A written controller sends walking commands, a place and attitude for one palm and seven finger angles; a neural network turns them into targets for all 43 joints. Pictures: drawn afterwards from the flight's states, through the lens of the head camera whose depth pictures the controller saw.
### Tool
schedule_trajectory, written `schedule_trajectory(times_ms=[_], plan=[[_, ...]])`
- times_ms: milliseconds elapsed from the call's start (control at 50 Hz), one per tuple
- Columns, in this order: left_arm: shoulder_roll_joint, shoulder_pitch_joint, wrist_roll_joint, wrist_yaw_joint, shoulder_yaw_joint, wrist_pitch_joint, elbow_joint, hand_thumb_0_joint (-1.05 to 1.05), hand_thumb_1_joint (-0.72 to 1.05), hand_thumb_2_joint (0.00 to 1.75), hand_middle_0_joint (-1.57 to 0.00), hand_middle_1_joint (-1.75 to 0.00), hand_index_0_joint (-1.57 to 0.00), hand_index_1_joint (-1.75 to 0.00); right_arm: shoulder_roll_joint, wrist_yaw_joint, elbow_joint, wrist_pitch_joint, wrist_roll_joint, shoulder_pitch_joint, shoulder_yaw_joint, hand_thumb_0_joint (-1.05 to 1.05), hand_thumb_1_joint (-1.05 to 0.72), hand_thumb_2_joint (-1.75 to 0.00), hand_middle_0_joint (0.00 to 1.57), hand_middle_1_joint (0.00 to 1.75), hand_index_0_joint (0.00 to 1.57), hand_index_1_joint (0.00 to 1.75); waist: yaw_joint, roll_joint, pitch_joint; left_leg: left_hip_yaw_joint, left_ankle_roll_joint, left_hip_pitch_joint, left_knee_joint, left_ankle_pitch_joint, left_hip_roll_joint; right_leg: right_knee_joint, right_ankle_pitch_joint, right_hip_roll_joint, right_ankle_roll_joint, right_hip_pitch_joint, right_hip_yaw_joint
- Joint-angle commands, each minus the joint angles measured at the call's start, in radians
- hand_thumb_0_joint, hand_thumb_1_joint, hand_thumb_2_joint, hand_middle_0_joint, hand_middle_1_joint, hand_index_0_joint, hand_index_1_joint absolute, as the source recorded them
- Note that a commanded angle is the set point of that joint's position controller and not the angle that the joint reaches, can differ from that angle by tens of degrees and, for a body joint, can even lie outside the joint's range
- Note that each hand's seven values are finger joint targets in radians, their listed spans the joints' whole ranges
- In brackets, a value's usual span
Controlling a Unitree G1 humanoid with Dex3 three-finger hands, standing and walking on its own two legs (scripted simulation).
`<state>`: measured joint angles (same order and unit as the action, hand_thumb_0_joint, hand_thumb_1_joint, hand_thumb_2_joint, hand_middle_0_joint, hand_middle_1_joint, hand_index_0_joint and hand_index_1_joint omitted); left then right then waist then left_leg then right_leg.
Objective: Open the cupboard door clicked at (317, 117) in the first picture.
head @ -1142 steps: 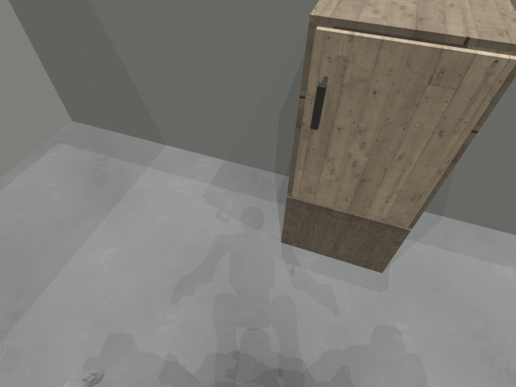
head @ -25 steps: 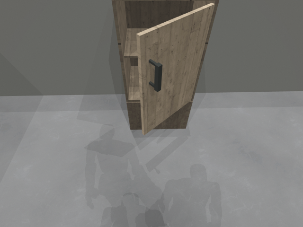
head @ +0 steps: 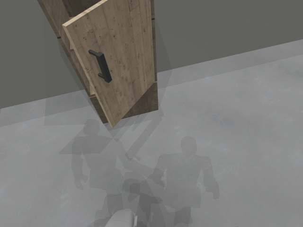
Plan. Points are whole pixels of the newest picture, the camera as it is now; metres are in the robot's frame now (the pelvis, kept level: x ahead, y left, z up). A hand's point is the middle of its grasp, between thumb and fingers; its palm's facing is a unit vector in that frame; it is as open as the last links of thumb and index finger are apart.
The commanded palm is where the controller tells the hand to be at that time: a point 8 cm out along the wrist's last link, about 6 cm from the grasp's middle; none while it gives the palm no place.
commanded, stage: walk to a spot facing it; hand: left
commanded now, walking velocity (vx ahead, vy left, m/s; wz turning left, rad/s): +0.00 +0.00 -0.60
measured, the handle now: (100, 66) +0.62 +0.24 +0.01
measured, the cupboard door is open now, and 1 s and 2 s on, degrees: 40 40 40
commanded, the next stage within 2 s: none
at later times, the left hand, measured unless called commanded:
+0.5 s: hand (85, 213) +0.16 +0.23 -0.17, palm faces -0.22 -0.95 -0.24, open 7.4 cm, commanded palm none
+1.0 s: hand (128, 187) +0.24 +0.11 -0.17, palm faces -0.56 -0.81 -0.19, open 7.4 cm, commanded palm none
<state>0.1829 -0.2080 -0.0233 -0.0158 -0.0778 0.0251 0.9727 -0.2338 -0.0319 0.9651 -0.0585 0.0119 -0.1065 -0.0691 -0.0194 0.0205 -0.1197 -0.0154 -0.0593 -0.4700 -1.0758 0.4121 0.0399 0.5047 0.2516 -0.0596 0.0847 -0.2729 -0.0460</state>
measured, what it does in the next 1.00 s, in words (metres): steps on the spot, turning right: left foot, then right foot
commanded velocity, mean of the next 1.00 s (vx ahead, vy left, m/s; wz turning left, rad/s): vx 0.06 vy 0.00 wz -0.60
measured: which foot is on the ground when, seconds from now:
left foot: up 0.00-0.30, down 0.32-0.66, up 0.68-1.00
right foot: down 0.00-0.32, up 0.34-0.64, down 0.66-1.00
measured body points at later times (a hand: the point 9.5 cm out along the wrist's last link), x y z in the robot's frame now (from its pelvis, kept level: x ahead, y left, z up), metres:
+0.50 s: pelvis +0.03 +0.04 +0.00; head +0.10 +0.04 +0.44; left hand +0.17 +0.28 -0.15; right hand +0.04 -0.22 -0.14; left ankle +0.03 +0.17 -0.74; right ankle -0.02 -0.08 -0.67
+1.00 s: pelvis +0.06 +0.00 -0.01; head +0.11 -0.02 +0.44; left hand +0.27 +0.15 -0.15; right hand -0.03 -0.25 -0.14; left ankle +0.12 +0.11 -0.73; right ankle +0.00 -0.10 -0.74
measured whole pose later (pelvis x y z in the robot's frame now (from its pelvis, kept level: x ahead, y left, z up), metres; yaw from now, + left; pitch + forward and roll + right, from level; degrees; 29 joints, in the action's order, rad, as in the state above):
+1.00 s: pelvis +0.06 +0.00 -0.01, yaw -35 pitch +2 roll +0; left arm 0.21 -0.17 -0.03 0.02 -0.06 0.04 0.90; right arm -0.22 -0.01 0.88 -0.02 0.01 -0.21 -0.04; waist 0.01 -0.02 -0.07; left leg -0.06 -0.06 -0.33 -0.67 0.41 0.03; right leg 0.55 0.27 -0.06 0.03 -0.30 -0.11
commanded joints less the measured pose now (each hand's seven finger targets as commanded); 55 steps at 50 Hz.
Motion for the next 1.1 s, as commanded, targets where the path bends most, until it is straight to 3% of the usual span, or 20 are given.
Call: schedule_trajectory(times_ms=[0, 140, 240, 260, 300, 320, 420, 560, 600, 620, 640, 660, 680, 760, 900, 960, 980, 1000, 1020, 1080], plan=[[0.197, -0.091, -0.001, -0.008, -0.048, -0.017, -0.053, 0.0, 0.9, 0.9, -0.2, -0.3, -0.2, -0.3, -0.057, -0.005, -0.094, 0.023, 0.002, 0.022, -0.011, 0.0, -0.9, -0.9, 0.2, 0.3, 0.2, 0.3, -0.022, -0.132, 0.154, 0.044, -0.009, -0.096, 0.027, -0.011, 0.006, -0.133, -0.465, 0.249, 0.105, 0.22, -0.323], [0.217, -0.102, -0.009, -0.007, -0.059, -0.011, -0.076, 0.0, 0.9, 0.9, -0.2, -0.3, -0.2, -0.3, -0.06, -0.01, -0.149, 0.039, -0.009, 0.084, -0.006, 0.0, -0.9, -0.9, 0.2, 0.3, 0.2, 0.3, -0.04, -0.146, 0.179, 0.052, -0.002, -0.036, 0.19, 0.041, -0.023, -0.092, -0.561, 0.243, 0.128, 0.224, -0.42], [0.221, -0.017, -0.002, -0.004, -0.06, -0.004, -0.107, 0.0, 0.9, 0.9, -0.2, -0.3, -0.2, -0.3, -0.064, -0.015, -0.138, 0.053, -0.018, -0.035, -0.003, 0.0, -0.9, -0.9, 0.2, 0.3, 0.2, 0.3, 0.026, -0.146, 0.212, 0.056, 0.016, 0.206, 0.525, -0.1, -0.043, -0.023, -0.51, 0.177, 0.056, 0.093, -0.411], [0.208, 0.013, 0.006, -0.002, -0.054, -0.003, -0.119, 0.0, 0.9, 0.9, -0.2, -0.3, -0.2, -0.3, -0.089, -0.02, -0.122, 0.062, -0.015, -0.097, -0.005, 0.0, -0.9, -0.9, 0.2, 0.3, 0.2, 0.3, 0.059, -0.103, 0.229, 0.069, 0.03, 0.366, 0.665, -0.191, -0.001, 0.025, -0.413, 0.135, 0.011, -0.012, -0.367], [0.134, 0.008, 0.011, 0.021, -0.034, -0.007, -0.165, 0.0, 0.9, 0.9, -0.2, -0.3, -0.2, -0.3, -0.236, -0.027, -0.139, 0.068, 0.011, -0.14, -0.026, 0.0, -0.9, -0.9, 0.2, 0.3, 0.2, 0.3, 0.056, 0.282, 0.203, 0.465, 0.23, 0.517, 0.805, -0.427, 0.443, 0.375, 0.378, -0.035, -0.108, -0.338, -0.053], [0.159, 0.01, 0.001, 0.03, -0.039, -0.009, -0.181, 0.0, 0.9, 0.9, -0.2, -0.3, -0.2, -0.3, -0.234, -0.029, -0.165, 0.059, 0.019, -0.123, -0.021, 0.0, -0.9, -0.9, 0.2, 0.3, 0.2, 0.3, 0.046, 0.132, 0.151, 0.442, 0.289, 0.355, 0.787, -0.397, 0.48, 0.539, 0.377, 0.026, -0.123, -0.309, -0.029], [0.126, 0.042, 0.004, 0.051, -0.025, 0.007, -0.145, 0.0, 0.9, 0.9, -0.2, -0.3, -0.2, -0.3, -0.148, -0.024, -0.161, 0.067, 0.021, -0.12, 0.008, 0.0, -0.9, -0.9, 0.2, 0.3, 0.2, 0.3, 0.018, 0.157, 0.165, 0.065, 0.183, 0.428, 0.666, -0.826, 0.247, 0.641, 0.21, 0.07, -0.147, -0.331, 0.041], [0.122, 0.109, 0.005, 0.062, -0.007, 0.002, -0.156, 0.0, 0.9, 0.9, -0.2, -0.3, -0.2, -0.3, -0.198, -0.009, -0.123, 0.056, 0.021, -0.183, -0.016, 0.0, -0.9, -0.9, 0.2, 0.3, 0.2, 0.3, 0.048, 0.205, 0.143, -0.027, 0.143, 0.362, 0.603, -0.724, 0.271, 0.192, 0.141, 0.052, -0.105, -0.081, 0.147], [0.154, 0.007, 0.004, 0.056, -0.017, -0.005, -0.123, 0.0, 0.9, 0.9, -0.2, -0.3, -0.2, -0.3, -0.202, -0.004, -0.129, 0.052, 0.012, -0.159, -0.02, 0.0, -0.9, -0.9, 0.2, 0.3, 0.2, 0.3, -0.017, 0.128, 0.173, -0.074, 0.086, 0.257, 0.453, -0.607, 0.24, -0.014, -0.068, 0.046, -0.08, 0.142, 0.15], [0.242, -0.081, -0.004, 0.043, -0.035, -0.016, -0.098, 0.0, 0.9, 0.9, -0.2, -0.3, -0.2, -0.3, -0.16, 0.005, -0.145, 0.052, -0.001, -0.16, -0.013, 0.0, -0.9, -0.9, 0.2, 0.3, 0.2, 0.3, -0.054, -0.077, 0.24, -0.16, 0.026, 0.076, 0.244, -0.383, 0.167, -0.068, -0.343, 0.211, -0.017, 0.374, -0.039], [0.354, -0.161, -0.001, 0.025, -0.061, -0.026, -0.08, 0.0, 0.9, 0.9, -0.2, -0.3, -0.2, -0.3, -0.092, 0.008, -0.199, 0.048, -0.006, -0.104, 0.004, 0.0, -0.9, -0.9, 0.2, 0.3, 0.2, 0.3, -0.092, -0.344, 0.269, -0.15, -0.017, -0.134, -0.039, 0.238, 0.025, -0.105, -0.744, 0.478, 0.116, 0.433, -0.388], [0.343, -0.166, 0.009, 0.008, -0.057, -0.018, -0.074, 0.0, 0.9, 0.9, -0.2, -0.3, -0.2, -0.3, -0.119, -0.007, -0.186, 0.035, -0.007, -0.079, 0.0, 0.0, -0.9, -0.9, 0.2, 0.3, 0.2, 0.3, -0.101, -0.28, 0.26, 0.017, -0.003, -0.144, -0.118, 0.255, 0.058, -0.1, -0.638, 0.463, 0.17, 0.359, -0.367], [0.305, -0.089, 0.005, -0.001, -0.053, -0.008, -0.094, 0.0, 0.9, 0.9, -0.2, -0.3, -0.2, -0.3, -0.111, -0.008, -0.175, 0.035, -0.009, -0.064, -0.003, 0.0, -0.9, -0.9, 0.2, 0.3, 0.2, 0.3, -0.069, -0.306, 0.219, 0.027, -0.003, -0.165, -0.147, 0.199, 0.071, -0.104, -0.488, 0.396, 0.166, 0.298, -0.355], [0.243, 0.066, -0.003, -0.004, -0.033, -0.006, -0.146, 0.0, 0.9, 0.9, -0.2, -0.3, -0.2, -0.3, -0.08, 0.009, -0.123, 0.021, 0.0, -0.121, 0.0, 0.0, -0.9, -0.9, 0.2, 0.3, 0.2, 0.3, 0.019, -0.139, 0.179, -0.007, -0.017, -0.018, -0.027, 0.028, 0.051, -0.132, -0.303, 0.28, 0.1, 0.088, -0.214], [0.25, 0.043, -0.006, 0.017, -0.044, -0.013, -0.141, 0.0, 0.9, 0.9, -0.2, -0.3, -0.2, -0.3, -0.077, 0.019, -0.148, 0.049, 0.004, -0.109, -0.004, 0.0, -0.9, -0.9, 0.2, 0.3, 0.2, 0.3, 0.005, -0.187, 0.128, -0.029, 0.0, 0.082, 0.289, 0.042, -0.003, -0.219, 0.187, 0.248, 0.114, 0.01, -0.346], [0.214, 0.1, 0.003, 0.029, -0.04, -0.015, -0.154, 0.0, 0.9, 0.9, -0.2, -0.3, -0.2, -0.3, -0.086, 0.011, -0.1, 0.077, 0.007, -0.263, -0.005, 0.0, -0.9, -0.9, 0.2, 0.3, 0.2, 0.3, 0.086, -0.117, 0.125, -0.057, 0.016, 0.41, 0.601, -0.062, -0.018, -0.129, 0.344, 0.154, 0.045, -0.215, -0.298], [0.146, 0.118, 0.007, 0.038, -0.026, -0.013, -0.177, 0.0, 0.9, 0.9, -0.2, -0.3, -0.2, -0.3, -0.155, 0.0, -0.074, 0.089, 0.018, -0.352, -0.016, 0.0, -0.9, -0.9, 0.2, 0.3, 0.2, 0.3, 0.132, 0.093, 0.126, 0.155, 0.074, 0.541, 0.768, 0.149, 0.148, 0.076, 0.388, 0.043, -0.01, -0.385, -0.194], [0.09, 0.151, 0.013, 0.047, -0.015, -0.018, -0.221, 0.0, 0.9, 0.9, -0.2, -0.3, -0.2, -0.3, -0.254, -0.008, -0.072, 0.094, 0.036, -0.422, -0.033, 0.0, -0.9, -0.9, 0.2, 0.3, 0.2, 0.3, 0.155, 0.345, 0.096, 0.539, 0.189, 0.559, 0.928, 0.349, 0.45, 0.396, 0.407, -0.043, -0.073, -0.551, 0.023], [0.132, 0.222, 0.0, 0.063, -0.027, -0.029, -0.247, 0.0, 0.9, 0.9, -0.2, -0.3, -0.2, -0.3, -0.26, -0.013, -0.087, 0.094, 0.031, -0.381, -0.033, 0.0, -0.9, -0.9, 0.2, 0.3, 0.2, 0.3, 0.141, 0.159, 0.038, 0.575, 0.257, 0.421, 0.977, 0.364, 0.519, 0.531, 0.314, 0.08, -0.07, -0.544, -0.019], [0.102, 0.149, -0.018, 0.083, -0.027, -0.035, -0.178, 0.0, 0.9, 0.9, -0.2, -0.3, -0.2, -0.3, -0.129, -0.003, -0.107, 0.114, 0.027, -0.275, 0.01, 0.0, -0.9, -0.9, 0.2, 0.3, 0.2, 0.3, 0.054, 0.083, 0.034, 0.214, 0.155, 0.395, 0.89, -0.046, 0.324, 0.695, 0.071, 0.128, -0.092, -0.505, 0.028]])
